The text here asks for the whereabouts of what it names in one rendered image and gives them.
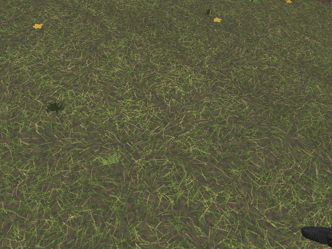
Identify right robot hand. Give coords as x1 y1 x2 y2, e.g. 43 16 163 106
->
301 226 332 248

